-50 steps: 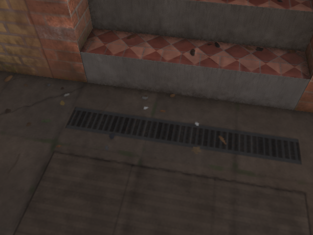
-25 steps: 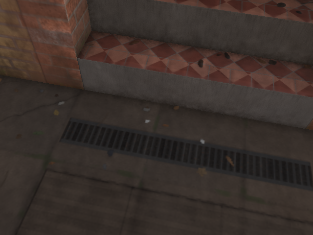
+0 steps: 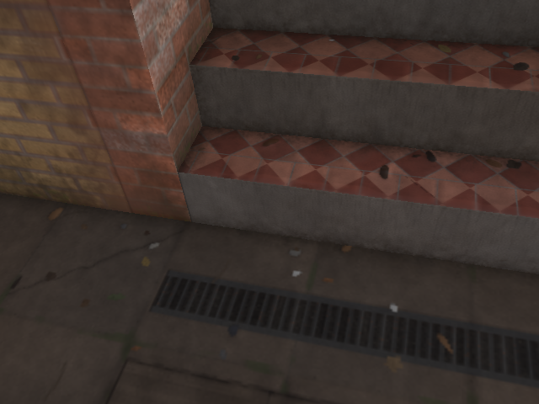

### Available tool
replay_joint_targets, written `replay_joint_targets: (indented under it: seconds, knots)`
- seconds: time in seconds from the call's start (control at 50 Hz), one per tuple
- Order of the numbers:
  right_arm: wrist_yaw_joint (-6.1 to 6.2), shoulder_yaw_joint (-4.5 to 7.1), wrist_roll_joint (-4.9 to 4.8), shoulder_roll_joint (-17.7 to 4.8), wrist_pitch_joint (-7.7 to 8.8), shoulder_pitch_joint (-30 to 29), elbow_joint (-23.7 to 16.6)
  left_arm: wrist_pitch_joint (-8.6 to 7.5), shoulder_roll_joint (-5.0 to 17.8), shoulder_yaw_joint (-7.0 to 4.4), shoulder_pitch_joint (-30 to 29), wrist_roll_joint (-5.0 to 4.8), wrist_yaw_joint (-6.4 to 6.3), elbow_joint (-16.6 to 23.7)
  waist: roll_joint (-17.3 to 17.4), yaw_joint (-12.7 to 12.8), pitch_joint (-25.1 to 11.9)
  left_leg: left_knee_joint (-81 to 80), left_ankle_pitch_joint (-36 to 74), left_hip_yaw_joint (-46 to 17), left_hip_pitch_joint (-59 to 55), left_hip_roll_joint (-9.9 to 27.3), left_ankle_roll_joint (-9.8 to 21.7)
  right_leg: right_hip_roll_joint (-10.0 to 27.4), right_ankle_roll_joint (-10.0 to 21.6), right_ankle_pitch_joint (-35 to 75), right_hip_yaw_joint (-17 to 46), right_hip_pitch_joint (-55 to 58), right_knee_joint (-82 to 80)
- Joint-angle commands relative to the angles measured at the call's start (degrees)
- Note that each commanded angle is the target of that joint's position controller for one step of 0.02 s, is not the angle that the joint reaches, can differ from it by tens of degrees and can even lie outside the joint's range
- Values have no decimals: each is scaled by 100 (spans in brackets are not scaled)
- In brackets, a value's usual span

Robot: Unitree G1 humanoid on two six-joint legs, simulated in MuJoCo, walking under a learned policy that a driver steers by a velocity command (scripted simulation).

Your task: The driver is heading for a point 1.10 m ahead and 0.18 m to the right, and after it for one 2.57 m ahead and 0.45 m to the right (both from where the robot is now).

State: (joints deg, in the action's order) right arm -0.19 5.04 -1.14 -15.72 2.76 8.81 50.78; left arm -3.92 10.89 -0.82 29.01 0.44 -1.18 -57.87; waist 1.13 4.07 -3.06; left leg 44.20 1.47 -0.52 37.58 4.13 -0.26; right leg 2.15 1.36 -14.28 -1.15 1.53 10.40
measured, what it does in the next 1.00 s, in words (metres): walks ahead, turning right: left foot, then right foot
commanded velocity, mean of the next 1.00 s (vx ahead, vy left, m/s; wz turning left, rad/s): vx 0.09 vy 0.00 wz -0.30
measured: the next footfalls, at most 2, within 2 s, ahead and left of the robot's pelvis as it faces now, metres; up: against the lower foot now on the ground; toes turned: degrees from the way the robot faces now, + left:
left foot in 0.16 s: +0.21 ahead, +0.16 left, +0.00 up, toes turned +2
right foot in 0.64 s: +0.16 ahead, -0.09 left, +0.00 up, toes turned -18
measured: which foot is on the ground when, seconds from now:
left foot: up 0.00-0.14, down 0.16-0.64, up 0.66-1.00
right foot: down 0.00-0.16, up 0.18-0.62, down 0.64-1.00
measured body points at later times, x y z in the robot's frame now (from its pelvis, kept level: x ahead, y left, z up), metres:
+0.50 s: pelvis +0.12 +0.05 -0.01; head +0.15 +0.04 +0.44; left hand +0.26 +0.31 -0.13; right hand +0.20 -0.23 -0.14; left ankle +0.17 +0.16 -0.75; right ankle +0.15 -0.08 -0.71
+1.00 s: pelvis +0.14 +0.00 -0.01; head +0.16 -0.02 +0.44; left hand +0.38 +0.18 -0.11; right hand +0.15 -0.30 -0.15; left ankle +0.20 +0.15 -0.72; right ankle +0.12 -0.08 -0.75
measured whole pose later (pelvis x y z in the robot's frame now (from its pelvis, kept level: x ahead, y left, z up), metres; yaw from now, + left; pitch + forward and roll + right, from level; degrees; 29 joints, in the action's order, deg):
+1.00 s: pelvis +0.14 +0.00 -0.01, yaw -20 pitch +1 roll +1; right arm 1.5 4.1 -0.6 -16.3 -1.1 6.4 53.7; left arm -0.6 12.8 -2.5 7.6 0.5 -1.2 -43.0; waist 1.7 -0.7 1.0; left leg 41.8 -19.6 -0.8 21.6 3.1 -2.9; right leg -3.1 4.0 -12.4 0.4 -14.1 25.1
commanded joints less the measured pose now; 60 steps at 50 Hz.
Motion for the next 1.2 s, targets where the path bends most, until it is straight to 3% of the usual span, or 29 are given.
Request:
replay_joint_targets:
  seconds: [0.02,0.08,0.14,0.16,0.18,0.2,0.22,0.24,0.3,0.34,0.44,0.6,0.62,0.64,0.66,0.68,0.7,0.72,0.74,0.82,0.94,1.02,1.08,1.1,1.12,1.14,1.16,1.18,1.2]
  knots:
    - [-109,-135,-21,-1,206,-1413,-709,20,1034,-206,324,-15,-36,79,-912,263,1130,-865,-110,368,345,-200,-45,1057,733,1148,597,-234,-292]
    - [-172,-166,-25,-68,232,-1362,-769,99,1122,-265,322,-98,-21,-15,-1144,163,1053,-1311,-553,414,-402,-350,121,1155,699,2265,594,-213,269]
    - [-98,38,55,-599,277,68,-356,92,1050,-275,-76,-146,-27,63,-960,-647,195,-2242,474,311,-2516,-531,534,819,330,4005,505,-353,1727]
    - [-20,141,175,-1070,289,946,-189,23,919,-220,-203,-38,-11,279,-464,-919,-750,-1640,2612,-455,-4429,377,823,506,87,2645,376,-1434,2940]
    - [35,187,231,-1416,176,1279,-131,-40,242,-31,449,42,16,295,1194,-723,-1806,-1243,4615,-1987,-6440,2048,1705,-338,-303,-1730,43,-3270,4998]
    - [35,112,185,-1120,94,1337,-212,-74,592,-147,577,-158,3,168,1161,-869,-2408,-1666,3992,-2514,-5967,2357,2054,-411,-398,-2673,875,-3303,6153]
    - [54,38,154,-878,54,784,-358,-35,961,-281,24,-317,-26,348,836,-794,-1688,-1964,3093,-1808,-5119,2029,1832,-137,-391,-2391,779,-3604,6500]
    - [79,-39,121,-636,57,241,-445,47,913,-300,-394,-317,-83,451,572,-619,-1036,-2206,2318,-1282,-4325,1681,1576,75,-408,-2012,559,-3745,6367]
    - [72,-123,246,-343,90,-423,-405,414,595,-379,-306,-155,-226,494,532,-166,-172,-2853,1104,-290,-2332,1169,1296,238,-458,-1234,338,-2829,5772]
    - [114,-96,305,-442,109,-498,-354,511,512,-416,-374,-141,-247,675,590,-98,3,-3106,746,-91,-2027,1219,1446,215,-447,-1028,247,-2780,5429]
    - [288,-13,206,-717,6,-632,-301,622,711,-499,-1150,-100,-132,1236,548,-192,4,-3350,-309,115,-2266,1466,1488,392,-362,-345,235,-2925,4419]
    - [273,108,-11,-1051,-274,-628,-255,663,837,-567,-1594,-118,155,1725,411,-180,-8,-2492,-549,546,-2827,1535,953,78,41,-96,-369,-2074,2376]
    - [257,91,-36,-935,-307,-419,-171,652,939,-616,-1473,-87,145,1700,261,-165,-43,-2061,-760,710,-2708,1345,674,-72,191,318,-373,-1676,1892]
    - [217,45,42,-702,-332,-127,-86,636,1320,-740,-1231,-71,82,1680,-483,-194,-51,-1003,-1282,1135,-2220,898,227,220,455,1601,294,-1072,1275]
    - [147,-63,316,-346,-312,-285,-345,630,2023,-873,-1087,-61,-34,1814,-2248,-377,-24,972,-3688,1508,-376,22,-358,1619,1225,3961,2322,-134,1227]
    - [162,-18,259,-508,-267,-781,-513,476,1950,-798,-1017,129,28,1922,-1755,-65,-430,2071,-4164,361,94,-353,-364,2066,2006,3713,2989,-373,1001]
    - [166,43,97,-704,-277,-889,-507,343,1758,-742,-1218,153,76,1962,-1102,-115,-416,2452,-3723,43,211,-230,-259,1802,1837,3471,2427,-390,946]
    - [188,65,25,-714,-292,-742,-416,267,1620,-704,-1587,61,56,2002,-836,-314,-355,2372,-3166,-78,253,-124,-174,1506,1473,3149,1961,-444,989]
    - [231,87,69,-738,-312,-626,-274,258,1386,-626,-1878,-30,30,2060,-629,-407,-383,2246,-2804,-154,176,-22,-170,1331,1208,2914,1704,-495,1011]
    - [242,84,75,-616,-333,-372,-114,229,1098,-458,-2047,17,-40,2039,-692,-561,-439,1827,-2001,-137,-519,-92,-256,1067,1149,3081,1213,-758,898]
    - [208,-9,74,-504,-343,-554,-84,280,1194,-443,-2086,40,-46,1821,-850,-343,-85,-14,-2099,-48,-1390,-90,-339,1006,1205,1891,1271,-1055,767]
    - [99,-9,4,-614,-201,-554,-42,305,1342,-479,-1829,-80,2,1553,-983,-192,327,-768,-2293,301,-1582,-284,-69,1022,1197,-1421,1895,-1253,241]
    - [11,-34,0,-496,17,-23,257,286,1227,-447,-1989,-140,-14,1537,-732,-525,381,-1914,-1861,422,-2504,-375,347,852,985,-1814,1910,-1583,503]
    - [2,-19,25,-543,79,403,436,253,1049,-396,-2148,-128,-7,1589,-605,-701,244,-2082,-1797,89,-3166,-139,521,648,814,-1571,1730,-1979,894]
    - [19,14,46,-755,129,1068,629,196,678,-295,-2507,-79,23,1751,77,-927,107,-2495,-1986,-910,-3963,656,820,159,497,-1256,1071,-2786,2173]
    - [-2,191,-6,-1420,153,1361,747,91,606,-299,-2679,-132,36,2019,1399,-848,360,-3107,-2877,-2575,-4290,1557,1475,-646,146,-1425,-47,-4097,3293]
    - [6,145,91,-1185,231,1300,655,-6,1044,-409,-2974,-201,37,2037,1118,-1070,730,-3456,-2987,-3261,-4275,1970,1834,-376,55,-1964,320,-4798,4292]
    - [47,70,118,-902,300,1090,574,-59,1131,-465,-2800,-293,82,1976,766,-879,816,-3406,-3038,-2930,-4374,1830,1702,-135,88,-1540,598,-5120,4769]
    - [56,36,64,-791,335,937,503,-68,1058,-464,-2628,-270,120,1854,661,-773,770,-3438,-3044,-2525,-4492,1546,1494,16,79,-1142,538,-5249,4906]
Keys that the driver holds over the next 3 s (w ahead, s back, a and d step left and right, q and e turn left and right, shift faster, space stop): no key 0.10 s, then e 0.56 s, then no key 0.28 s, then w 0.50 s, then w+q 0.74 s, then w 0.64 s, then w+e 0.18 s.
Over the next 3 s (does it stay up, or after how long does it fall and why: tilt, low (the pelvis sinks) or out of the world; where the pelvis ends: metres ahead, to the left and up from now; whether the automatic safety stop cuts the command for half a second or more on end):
stays up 0.82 -0.14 -0.01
